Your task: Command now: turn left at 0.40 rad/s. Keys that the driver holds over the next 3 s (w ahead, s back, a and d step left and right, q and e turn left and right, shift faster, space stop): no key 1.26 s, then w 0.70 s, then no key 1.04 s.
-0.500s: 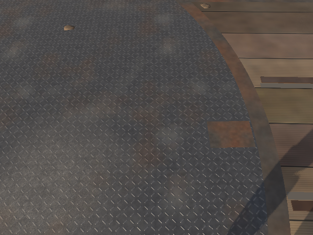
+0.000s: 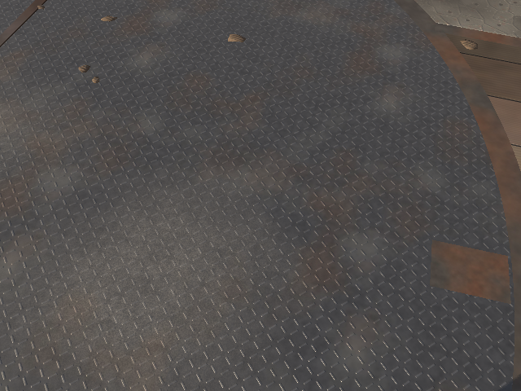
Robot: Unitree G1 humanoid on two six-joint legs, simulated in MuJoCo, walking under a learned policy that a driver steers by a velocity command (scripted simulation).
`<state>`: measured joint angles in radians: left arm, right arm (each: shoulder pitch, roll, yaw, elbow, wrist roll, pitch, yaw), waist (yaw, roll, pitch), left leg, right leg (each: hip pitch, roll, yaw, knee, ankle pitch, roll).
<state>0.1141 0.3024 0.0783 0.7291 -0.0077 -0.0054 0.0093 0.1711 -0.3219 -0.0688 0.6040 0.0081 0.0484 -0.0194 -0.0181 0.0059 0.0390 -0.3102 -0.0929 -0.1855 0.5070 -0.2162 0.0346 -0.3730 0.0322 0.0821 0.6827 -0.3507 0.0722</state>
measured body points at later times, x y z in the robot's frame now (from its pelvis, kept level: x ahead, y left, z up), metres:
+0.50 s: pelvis -0.01 +0.00 +0.00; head +0.00 +0.01 +0.45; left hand +0.11 +0.26 -0.12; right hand +0.13 -0.26 -0.11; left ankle -0.03 +0.13 -0.74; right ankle +0.01 -0.13 -0.74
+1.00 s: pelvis -0.01 +0.01 +0.00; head +0.00 +0.01 +0.45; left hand +0.04 +0.28 -0.14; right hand +0.09 -0.24 -0.13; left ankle -0.03 +0.13 -0.74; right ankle +0.01 -0.14 -0.74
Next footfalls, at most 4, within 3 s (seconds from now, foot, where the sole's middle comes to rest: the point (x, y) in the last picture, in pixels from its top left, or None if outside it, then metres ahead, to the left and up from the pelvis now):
0.06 right None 0.05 -0.13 -0.78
0.36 left None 0.01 0.13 -0.78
1.96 left None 0.42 0.14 -0.78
2.38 right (296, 361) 0.53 -0.08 -0.78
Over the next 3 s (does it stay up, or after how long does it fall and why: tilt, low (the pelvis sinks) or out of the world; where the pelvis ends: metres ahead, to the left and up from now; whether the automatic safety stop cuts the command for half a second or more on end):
stays up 0.44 0.02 0.00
